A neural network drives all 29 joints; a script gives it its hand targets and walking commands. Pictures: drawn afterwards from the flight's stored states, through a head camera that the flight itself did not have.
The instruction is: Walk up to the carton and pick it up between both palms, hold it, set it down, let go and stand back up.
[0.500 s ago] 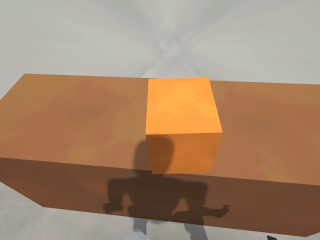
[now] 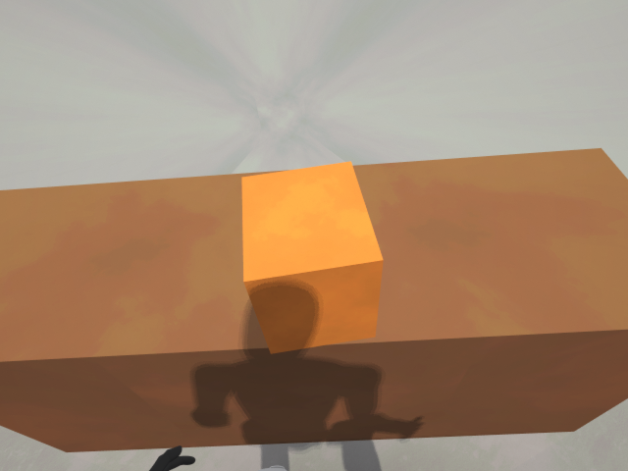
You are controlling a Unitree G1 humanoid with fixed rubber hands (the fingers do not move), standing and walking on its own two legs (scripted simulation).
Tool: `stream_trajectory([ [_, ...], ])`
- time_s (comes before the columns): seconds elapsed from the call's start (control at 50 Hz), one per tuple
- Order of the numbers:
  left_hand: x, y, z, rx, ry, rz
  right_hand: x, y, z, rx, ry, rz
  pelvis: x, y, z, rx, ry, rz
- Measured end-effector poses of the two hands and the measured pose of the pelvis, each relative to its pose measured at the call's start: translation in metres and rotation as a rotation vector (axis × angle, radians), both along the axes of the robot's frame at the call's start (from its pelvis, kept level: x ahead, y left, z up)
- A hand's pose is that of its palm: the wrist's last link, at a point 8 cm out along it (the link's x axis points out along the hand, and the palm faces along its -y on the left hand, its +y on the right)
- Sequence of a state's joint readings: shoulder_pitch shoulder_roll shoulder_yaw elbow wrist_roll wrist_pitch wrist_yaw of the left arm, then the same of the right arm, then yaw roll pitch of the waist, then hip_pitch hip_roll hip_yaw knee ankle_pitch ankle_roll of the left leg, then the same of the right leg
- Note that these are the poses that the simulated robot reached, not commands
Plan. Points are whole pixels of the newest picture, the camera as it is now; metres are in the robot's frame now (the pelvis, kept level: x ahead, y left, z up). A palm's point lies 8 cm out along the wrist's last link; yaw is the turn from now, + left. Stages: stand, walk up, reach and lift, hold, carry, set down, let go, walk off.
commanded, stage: walk up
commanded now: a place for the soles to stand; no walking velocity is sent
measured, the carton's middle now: (310, 259) +0.45 +0.05 -0.02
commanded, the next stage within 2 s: stand in 0.98 s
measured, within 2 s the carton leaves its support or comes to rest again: neither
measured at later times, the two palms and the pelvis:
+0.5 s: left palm out of the picture +0.06 +0.25 -0.10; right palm out of the picture +0.10 -0.26 -0.08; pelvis +0.01 -0.01 +0.02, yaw +4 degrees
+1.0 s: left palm out of the picture +0.06 +0.25 -0.10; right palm out of the picture +0.12 -0.24 -0.09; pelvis +0.01 +0.00 +0.02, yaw +8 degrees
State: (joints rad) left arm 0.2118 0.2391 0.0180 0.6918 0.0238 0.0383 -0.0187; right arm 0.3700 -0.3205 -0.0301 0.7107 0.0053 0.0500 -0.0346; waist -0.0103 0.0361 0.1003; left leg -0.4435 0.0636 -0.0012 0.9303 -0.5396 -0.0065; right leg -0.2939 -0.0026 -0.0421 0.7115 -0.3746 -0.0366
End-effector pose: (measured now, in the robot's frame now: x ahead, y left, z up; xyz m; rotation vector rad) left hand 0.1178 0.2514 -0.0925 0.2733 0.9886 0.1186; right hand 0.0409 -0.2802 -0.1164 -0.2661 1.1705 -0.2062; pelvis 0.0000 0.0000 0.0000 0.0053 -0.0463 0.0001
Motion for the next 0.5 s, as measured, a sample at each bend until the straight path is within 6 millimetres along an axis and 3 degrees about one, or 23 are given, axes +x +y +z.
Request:
stream_trajectory([
  [0.2, -0.024, -0.007, -0.013, -0.061, 0.03, 0.055, 0.026, 0.028, 0.013, 0.052, -0.093, 0.086, -0.001, -0.003, 0.004, 0.016, -0.001, 0.037],
  [0.34, -0.045, -0.011, -0.013, -0.083, 0.063, 0.084, 0.051, 0.024, 0.031, 0.049, -0.149, 0.12, 0.003, -0.007, 0.013, -0.004, 0.012, 0.051],
  [0.5, -0.059, -0.003, -0.011, -0.065, 0.111, 0.115, 0.06, 0.023, 0.032, 0.04, -0.136, 0.142, 0.01, -0.006, 0.016, -0.011, 0.022, 0.07],
])
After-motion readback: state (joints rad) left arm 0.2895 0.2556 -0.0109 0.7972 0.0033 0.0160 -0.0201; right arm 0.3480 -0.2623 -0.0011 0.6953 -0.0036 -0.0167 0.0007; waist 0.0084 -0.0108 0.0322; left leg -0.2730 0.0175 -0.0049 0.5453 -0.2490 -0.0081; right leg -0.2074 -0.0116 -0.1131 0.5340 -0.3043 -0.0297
